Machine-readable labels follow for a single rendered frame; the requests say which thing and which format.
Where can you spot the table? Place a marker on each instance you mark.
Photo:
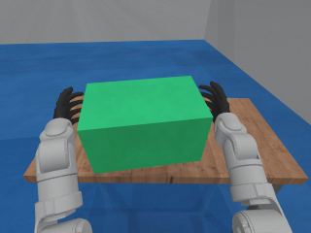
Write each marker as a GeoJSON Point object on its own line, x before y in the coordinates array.
{"type": "Point", "coordinates": [278, 164]}

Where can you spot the robot right hand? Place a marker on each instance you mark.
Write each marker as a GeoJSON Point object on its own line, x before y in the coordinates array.
{"type": "Point", "coordinates": [218, 104]}

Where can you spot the robot left hand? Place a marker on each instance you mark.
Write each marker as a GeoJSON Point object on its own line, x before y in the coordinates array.
{"type": "Point", "coordinates": [63, 105]}

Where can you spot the left robot upper arm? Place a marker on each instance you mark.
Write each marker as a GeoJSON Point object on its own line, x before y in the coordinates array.
{"type": "Point", "coordinates": [77, 225]}

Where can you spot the carton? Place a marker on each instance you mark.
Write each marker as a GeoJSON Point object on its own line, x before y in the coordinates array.
{"type": "Point", "coordinates": [135, 124]}

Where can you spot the right robot upper arm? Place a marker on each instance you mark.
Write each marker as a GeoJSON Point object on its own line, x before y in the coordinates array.
{"type": "Point", "coordinates": [259, 221]}

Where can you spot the left robot forearm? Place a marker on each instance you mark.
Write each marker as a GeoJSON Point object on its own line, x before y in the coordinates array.
{"type": "Point", "coordinates": [56, 174]}

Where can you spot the right robot forearm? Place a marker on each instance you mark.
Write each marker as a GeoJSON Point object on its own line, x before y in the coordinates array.
{"type": "Point", "coordinates": [249, 184]}

